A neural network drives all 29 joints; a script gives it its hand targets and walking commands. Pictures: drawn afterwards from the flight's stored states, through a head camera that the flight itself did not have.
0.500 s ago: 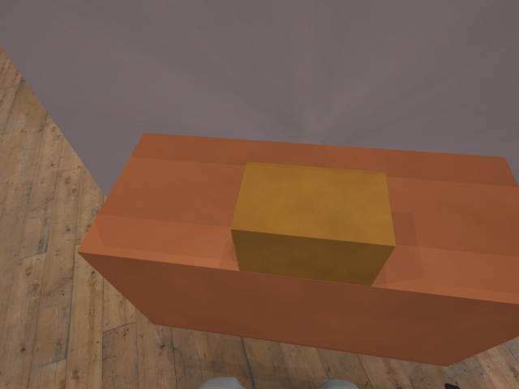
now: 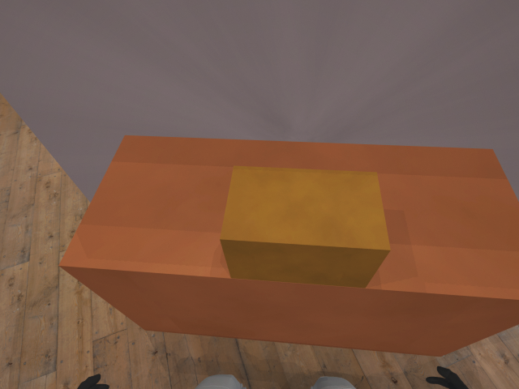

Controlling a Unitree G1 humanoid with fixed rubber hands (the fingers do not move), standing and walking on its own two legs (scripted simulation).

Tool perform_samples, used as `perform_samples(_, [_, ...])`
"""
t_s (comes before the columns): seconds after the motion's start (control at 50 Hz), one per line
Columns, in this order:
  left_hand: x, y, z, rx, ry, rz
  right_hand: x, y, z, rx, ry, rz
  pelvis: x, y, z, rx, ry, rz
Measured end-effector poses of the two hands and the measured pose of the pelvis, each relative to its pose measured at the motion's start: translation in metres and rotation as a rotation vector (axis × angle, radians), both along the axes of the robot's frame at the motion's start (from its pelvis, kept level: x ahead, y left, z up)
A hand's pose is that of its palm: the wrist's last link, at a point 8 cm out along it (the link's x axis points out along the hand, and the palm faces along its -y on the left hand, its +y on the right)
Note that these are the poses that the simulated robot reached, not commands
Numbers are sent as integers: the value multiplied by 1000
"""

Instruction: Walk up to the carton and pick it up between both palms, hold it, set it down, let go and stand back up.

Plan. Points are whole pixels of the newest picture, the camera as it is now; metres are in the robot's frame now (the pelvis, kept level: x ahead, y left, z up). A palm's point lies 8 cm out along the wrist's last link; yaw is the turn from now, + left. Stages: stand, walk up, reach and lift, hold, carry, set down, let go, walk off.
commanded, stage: walk up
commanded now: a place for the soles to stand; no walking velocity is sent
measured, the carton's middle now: (300, 227) +0.41 -0.05 -0.08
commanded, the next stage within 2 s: reach and lift in 0.34 s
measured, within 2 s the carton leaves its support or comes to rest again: neither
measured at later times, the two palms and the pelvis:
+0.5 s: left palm out of the picture +0.11 +0.29 -0.12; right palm out of the picture +0.09 -0.30 -0.14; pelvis -0.04 +0.01 -0.02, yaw +0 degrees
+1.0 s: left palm out of the picture +0.09 +0.26 -0.09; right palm out of the picture +0.06 -0.29 -0.07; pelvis -0.07 -0.03 -0.01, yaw +1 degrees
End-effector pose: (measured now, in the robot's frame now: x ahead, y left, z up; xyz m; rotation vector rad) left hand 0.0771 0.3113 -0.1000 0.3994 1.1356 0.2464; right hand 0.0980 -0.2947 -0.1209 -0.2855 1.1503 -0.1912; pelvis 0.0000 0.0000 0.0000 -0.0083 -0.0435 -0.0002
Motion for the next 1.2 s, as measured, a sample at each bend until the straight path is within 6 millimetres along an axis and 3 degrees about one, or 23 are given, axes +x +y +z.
perform_samples(0.18, [4, 2, -4, 6, 12, -10, -1, -2, -2, -6, -6, 2, -6, 2, -4, 4, -6, -8])
perform_samples(0.38, [-6, -4, -11, -28, 51, -3, -9, -1, 4, -17, -31, 13, -12, 7, -2, 19, 1, -13])
perform_samples(0.46, [18, -9, -16, -4, 87, 64, -13, -2, -15, 20, -20, 44, -26, 7, -15, 2, 14, 6])
perform_samples(0.52, [48, -27, -18, -42, 49, 24, -6, -2, -20, 33, -93, 32, -40, 4, -22, -7, -2, 3])
perform_samples(0.6, [82, -61, -12, -94, -46, -76, 4, 3, -8, 43, -235, 33, -52, -2, -22, -18, -15, -7])
perform_samples(0.66, [91, -83, -1, -122, -117, -111, 1, 5, 8, 36, -285, 63, -57, -8, -17, -13, -24, -11])
perform_samples(0.76, [76, -92, 10, -136, -154, -78, -16, -4, 31, 1, -303, 69, -59, -20, -8, 9, -47, -7])
perform_samples(0.84, [52, -81, 13, -125, -158, -23, -27, -13, 43, -36, -325, 62, -60, -28, -6, 24, -73, -1])
perform_samples(0.92, [29, -67, 9, -137, -147, 27, -33, -9, 52, -47, -383, 46, -63, -34, -8, 47, -111, 15])
perform_samples(1.04, [16, -54, 12, -124, -197, 25, -36, 17, 48, 6, -412, 26, -70, -29, -13, 22, -146, 18])
perform_samples(1.14, [18, -60, 26, -84, -230, -61, -25, 27, 29, 80, -416, 51, -73, -22, -14, -39, -128, -21])
perform_samples(1.2, [21, -66, 33, -122, -280, -42, -14, 27, 33, 99, -489, 44, -76, -24, -14, 0, -109, -15])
